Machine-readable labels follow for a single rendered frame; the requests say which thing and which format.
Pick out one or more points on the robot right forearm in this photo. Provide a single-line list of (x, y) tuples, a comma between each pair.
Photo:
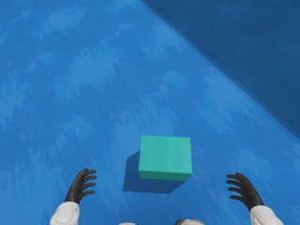
[(263, 215)]

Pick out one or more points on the carton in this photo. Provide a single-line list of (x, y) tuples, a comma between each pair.
[(165, 158)]

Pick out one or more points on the robot left hand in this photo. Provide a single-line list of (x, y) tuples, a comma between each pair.
[(75, 192)]

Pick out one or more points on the robot left forearm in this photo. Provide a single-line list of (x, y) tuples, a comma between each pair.
[(67, 213)]

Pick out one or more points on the robot right hand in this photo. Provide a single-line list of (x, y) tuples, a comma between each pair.
[(251, 197)]

